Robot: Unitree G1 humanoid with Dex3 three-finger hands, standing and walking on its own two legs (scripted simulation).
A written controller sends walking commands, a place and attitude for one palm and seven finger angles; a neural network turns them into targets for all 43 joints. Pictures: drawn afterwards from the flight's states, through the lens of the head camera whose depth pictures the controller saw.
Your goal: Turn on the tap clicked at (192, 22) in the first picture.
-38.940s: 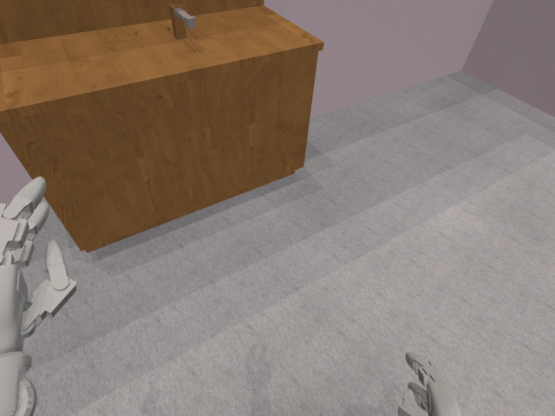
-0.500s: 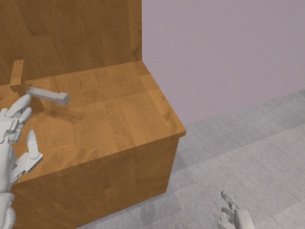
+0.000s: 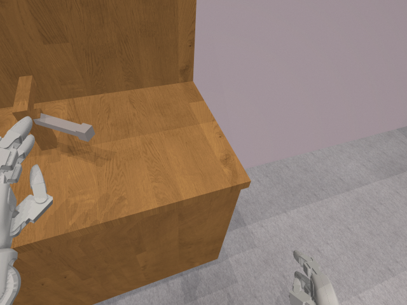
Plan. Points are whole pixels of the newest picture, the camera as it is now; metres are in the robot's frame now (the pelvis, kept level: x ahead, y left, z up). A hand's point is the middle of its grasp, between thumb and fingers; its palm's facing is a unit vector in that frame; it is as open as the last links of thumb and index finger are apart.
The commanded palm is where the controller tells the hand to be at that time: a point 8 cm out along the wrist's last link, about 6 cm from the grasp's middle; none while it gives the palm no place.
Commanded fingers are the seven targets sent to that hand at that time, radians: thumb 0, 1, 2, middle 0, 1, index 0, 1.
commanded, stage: come to a stop and stand still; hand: left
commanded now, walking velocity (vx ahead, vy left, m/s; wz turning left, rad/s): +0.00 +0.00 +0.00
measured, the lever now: (85, 132) +0.45 +0.31 +0.06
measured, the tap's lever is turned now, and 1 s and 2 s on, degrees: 52 52 52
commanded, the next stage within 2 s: look again from close up in 0.26 s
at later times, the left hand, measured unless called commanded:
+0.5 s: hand (45, 194) +0.23 +0.26 +0.16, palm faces +0.40 -0.85 -0.34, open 7.5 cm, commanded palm +0.17 +0.29 +0.17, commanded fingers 0.00 0.90 0.90 -0.20 -0.30 -0.20 -0.30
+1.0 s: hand (47, 199) +0.22 +0.25 +0.15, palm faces +0.39 -0.85 -0.35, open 7.5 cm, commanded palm +0.16 +0.29 +0.17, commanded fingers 0.00 0.90 0.90 -0.20 -0.30 -0.20 -0.30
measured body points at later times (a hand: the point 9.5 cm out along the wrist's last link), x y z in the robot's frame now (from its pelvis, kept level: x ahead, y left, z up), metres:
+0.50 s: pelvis +0.01 +0.00 +0.00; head +0.02 +0.03 +0.45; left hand +0.20 +0.30 +0.18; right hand +0.20 -0.21 -0.07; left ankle +0.03 +0.08 -0.74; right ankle +0.01 -0.13 -0.74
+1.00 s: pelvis +0.01 +0.01 +0.00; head +0.03 +0.02 +0.45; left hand +0.20 +0.30 +0.17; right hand +0.19 -0.23 -0.08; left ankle +0.03 +0.08 -0.74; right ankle +0.01 -0.13 -0.74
